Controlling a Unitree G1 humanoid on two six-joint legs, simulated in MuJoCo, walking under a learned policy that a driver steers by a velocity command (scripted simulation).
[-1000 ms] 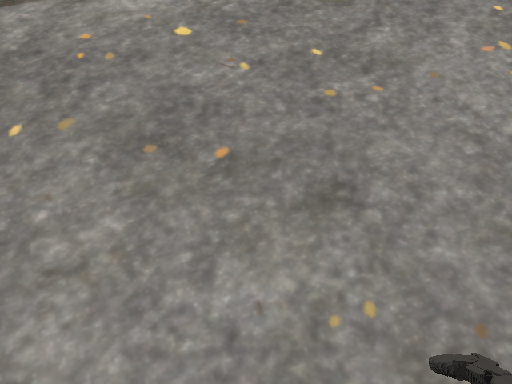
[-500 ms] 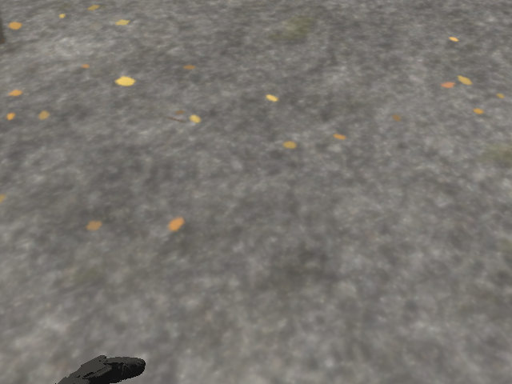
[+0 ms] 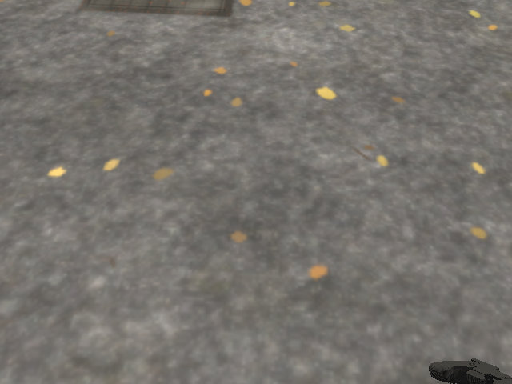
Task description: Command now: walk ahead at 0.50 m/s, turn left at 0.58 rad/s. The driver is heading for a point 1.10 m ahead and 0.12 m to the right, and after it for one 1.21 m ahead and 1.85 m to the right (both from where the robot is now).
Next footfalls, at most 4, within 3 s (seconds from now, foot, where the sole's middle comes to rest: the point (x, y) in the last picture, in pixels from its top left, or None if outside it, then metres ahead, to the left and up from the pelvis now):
0.04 left None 0.17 0.08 -0.76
0.60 right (297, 360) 0.51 -0.03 -0.76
1.10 left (249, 252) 0.81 0.11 -0.76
1.62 right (355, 215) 0.97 -0.20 -0.76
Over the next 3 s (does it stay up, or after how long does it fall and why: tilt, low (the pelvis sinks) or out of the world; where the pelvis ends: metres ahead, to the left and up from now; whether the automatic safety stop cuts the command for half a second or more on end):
stays up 1.00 -0.17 0.02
